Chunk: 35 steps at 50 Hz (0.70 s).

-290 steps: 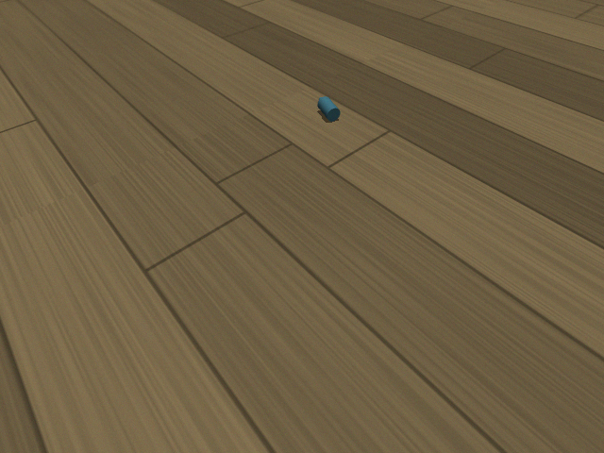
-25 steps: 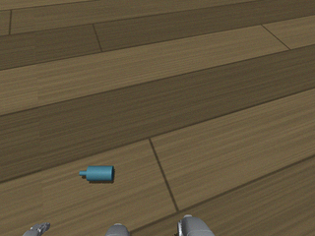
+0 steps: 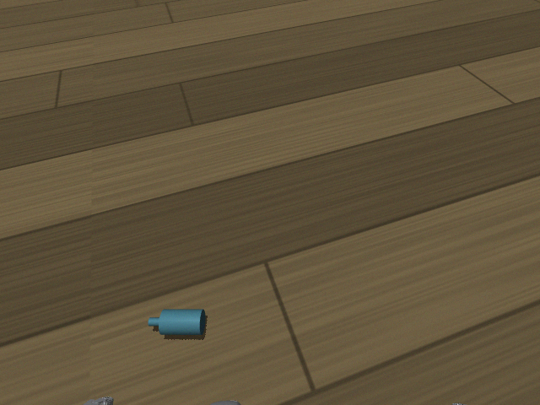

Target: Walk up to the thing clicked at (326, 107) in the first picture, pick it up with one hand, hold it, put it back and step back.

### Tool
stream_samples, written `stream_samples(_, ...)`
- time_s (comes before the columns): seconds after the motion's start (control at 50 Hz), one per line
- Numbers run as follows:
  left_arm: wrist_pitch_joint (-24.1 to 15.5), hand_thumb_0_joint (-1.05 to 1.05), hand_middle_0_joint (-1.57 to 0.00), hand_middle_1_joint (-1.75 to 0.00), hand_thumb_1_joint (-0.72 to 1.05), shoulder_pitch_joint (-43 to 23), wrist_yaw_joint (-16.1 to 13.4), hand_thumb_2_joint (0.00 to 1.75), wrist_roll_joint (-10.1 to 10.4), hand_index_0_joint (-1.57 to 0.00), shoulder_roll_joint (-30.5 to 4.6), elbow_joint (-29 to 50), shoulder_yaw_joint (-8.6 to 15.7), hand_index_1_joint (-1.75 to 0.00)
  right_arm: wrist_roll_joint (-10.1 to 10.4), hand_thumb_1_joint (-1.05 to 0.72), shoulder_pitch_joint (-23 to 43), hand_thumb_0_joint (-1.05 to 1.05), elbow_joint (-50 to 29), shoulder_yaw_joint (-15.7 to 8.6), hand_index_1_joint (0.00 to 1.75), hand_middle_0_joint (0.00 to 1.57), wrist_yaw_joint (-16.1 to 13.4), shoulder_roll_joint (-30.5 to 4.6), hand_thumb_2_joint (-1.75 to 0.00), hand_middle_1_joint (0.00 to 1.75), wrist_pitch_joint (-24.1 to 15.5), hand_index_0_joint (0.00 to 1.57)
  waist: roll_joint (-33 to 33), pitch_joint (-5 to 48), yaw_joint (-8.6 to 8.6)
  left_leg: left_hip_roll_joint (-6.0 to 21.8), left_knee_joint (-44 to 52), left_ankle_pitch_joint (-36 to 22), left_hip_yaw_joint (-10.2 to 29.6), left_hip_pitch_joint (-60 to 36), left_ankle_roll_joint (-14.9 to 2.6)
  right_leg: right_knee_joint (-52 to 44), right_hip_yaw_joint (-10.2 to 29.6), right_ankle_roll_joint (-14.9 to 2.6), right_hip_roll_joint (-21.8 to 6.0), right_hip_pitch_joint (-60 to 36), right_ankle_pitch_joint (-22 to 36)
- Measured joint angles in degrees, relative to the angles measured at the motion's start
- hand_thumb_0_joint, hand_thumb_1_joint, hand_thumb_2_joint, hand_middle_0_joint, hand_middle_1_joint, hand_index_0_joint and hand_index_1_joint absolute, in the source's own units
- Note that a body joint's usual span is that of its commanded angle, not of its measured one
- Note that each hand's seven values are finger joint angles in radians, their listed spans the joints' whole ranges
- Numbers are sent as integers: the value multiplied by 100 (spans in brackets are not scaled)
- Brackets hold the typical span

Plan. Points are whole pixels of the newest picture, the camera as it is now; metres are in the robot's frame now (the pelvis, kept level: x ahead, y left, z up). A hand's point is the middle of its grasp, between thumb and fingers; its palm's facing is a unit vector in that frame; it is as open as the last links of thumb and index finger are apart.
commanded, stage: walk up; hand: left
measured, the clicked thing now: (176, 321) +0.48 +0.39 -0.71
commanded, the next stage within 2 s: stand in 1.48 s
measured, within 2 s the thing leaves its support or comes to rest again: neither
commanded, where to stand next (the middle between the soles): +0.07 +0.03 m, yaw +1 degrees
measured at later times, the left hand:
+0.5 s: hand out of the picture +0.11 +0.26 -0.12, palm faces -0.02 -0.95 -0.32, open 7.4 cm
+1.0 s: hand out of the picture +0.10 +0.28 -0.13, palm faces -0.02 -0.94 -0.34, open 7.4 cm
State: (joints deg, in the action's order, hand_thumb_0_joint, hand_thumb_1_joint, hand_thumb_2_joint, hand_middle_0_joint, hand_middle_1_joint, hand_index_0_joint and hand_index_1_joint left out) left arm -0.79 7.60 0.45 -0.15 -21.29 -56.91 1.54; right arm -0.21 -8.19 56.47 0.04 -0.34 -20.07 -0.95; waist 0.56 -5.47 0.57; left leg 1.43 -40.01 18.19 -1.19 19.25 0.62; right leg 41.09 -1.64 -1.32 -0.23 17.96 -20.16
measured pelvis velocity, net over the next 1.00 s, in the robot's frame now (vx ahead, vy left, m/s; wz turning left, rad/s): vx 0.02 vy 0.03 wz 0.00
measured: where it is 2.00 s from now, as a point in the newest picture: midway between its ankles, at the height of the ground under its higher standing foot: outside the picture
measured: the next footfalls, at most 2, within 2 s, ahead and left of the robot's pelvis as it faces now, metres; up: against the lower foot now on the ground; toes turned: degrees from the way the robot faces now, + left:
none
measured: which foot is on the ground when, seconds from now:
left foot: down 0.00-1.00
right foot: down 0.00-1.00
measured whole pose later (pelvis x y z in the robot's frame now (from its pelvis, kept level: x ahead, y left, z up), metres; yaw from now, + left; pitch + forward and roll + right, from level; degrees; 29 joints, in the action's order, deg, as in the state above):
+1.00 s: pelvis +0.02 +0.03 +0.03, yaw +0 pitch -2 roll +0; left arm -0.9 4.7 0.3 -0.6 -19.8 -66.8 0.3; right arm -0.2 -3.5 65.9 -1.2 0.5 -19.1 -0.2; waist 0.3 -3.0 0.2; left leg -0.4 -18.8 8.8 -2.2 8.3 -1.1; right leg 18.0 -0.9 1.3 -1.5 6.3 -10.0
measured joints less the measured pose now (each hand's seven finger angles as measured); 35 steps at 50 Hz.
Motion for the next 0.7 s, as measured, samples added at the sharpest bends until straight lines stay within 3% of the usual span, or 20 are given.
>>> stream_samples(0.32, -73, 0, -20, -30, 90, -360, 5, 90, -9, -21, 173, -664, -128, -30, 30, -91, 439, 1, 750, -22, 30, 21, 95, -127, -90, 30, 91, 21, 100, 144, -26, -15, 1508, -775, -2, -768, 21, -1473, -14, 43, 19, -753, 708)
stream_samples(0.7, -20, 0, -20, -30, 90, -396, 44, 90, -38, -21, 132, -903, -90, -30, -20, -91, 314, 1, 1012, -58, 30, 21, 97, 50, -90, 30, 49, 21, -65, 220, -103, -108, 2048, -987, -93, -980, -121, -2242, 70, 200, -60, -1051, 1078)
